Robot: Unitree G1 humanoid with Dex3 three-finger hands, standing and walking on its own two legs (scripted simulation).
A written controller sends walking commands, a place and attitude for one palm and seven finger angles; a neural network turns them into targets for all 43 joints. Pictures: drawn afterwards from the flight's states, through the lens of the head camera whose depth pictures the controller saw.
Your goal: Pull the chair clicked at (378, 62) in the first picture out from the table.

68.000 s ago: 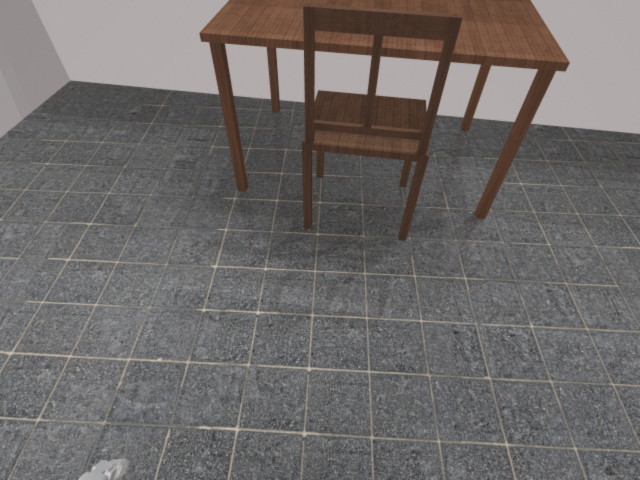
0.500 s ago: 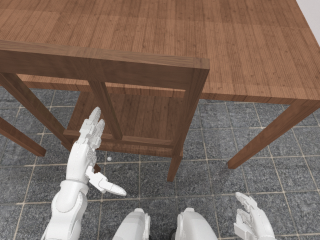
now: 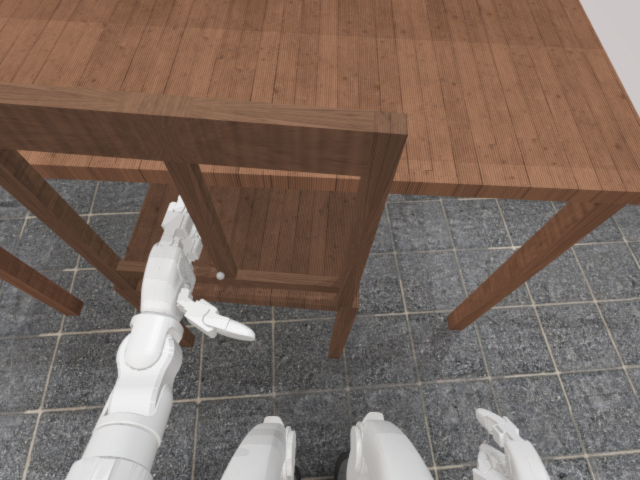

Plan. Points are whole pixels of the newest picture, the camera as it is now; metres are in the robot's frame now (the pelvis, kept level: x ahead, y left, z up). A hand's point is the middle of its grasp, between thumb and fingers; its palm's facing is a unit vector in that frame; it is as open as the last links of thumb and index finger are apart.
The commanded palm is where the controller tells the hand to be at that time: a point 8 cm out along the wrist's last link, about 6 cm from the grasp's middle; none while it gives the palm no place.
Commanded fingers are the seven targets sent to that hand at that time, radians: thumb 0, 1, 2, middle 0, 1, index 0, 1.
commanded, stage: push the fingers through the gap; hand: left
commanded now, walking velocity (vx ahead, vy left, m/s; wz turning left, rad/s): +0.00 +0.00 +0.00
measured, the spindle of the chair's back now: (209, 228) +0.42 +0.16 +0.01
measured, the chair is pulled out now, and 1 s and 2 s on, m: -0.10 -0.10 -0.10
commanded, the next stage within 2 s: hook a spindle and tug to test in 0.76 s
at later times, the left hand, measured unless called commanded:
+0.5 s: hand (215, 269) +0.36 +0.14 +0.01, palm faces -0.03 -1.00 -0.03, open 16.6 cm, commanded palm +0.37 +0.18 +0.02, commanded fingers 0.00 -0.50 0.30 -0.06 -0.08 -0.06 -0.08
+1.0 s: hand (221, 269) +0.36 +0.14 +0.01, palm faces -0.01 -1.00 -0.04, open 16.8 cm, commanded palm +0.37 +0.17 +0.02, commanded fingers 0.00 -0.50 0.30 -0.20 -0.52 -0.20 -0.52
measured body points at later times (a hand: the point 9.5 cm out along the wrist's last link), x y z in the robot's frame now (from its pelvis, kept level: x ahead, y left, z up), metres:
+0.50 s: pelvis -0.02 +0.00 -0.01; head +0.11 +0.02 +0.42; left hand +0.36 +0.20 +0.01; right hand +0.12 -0.25 -0.13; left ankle +0.00 +0.07 -0.63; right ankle +0.03 -0.08 -0.63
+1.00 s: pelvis -0.05 +0.00 -0.02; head +0.07 +0.03 +0.42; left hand +0.36 +0.19 +0.01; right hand +0.07 -0.25 -0.13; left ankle +0.00 +0.07 -0.63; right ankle +0.03 -0.08 -0.63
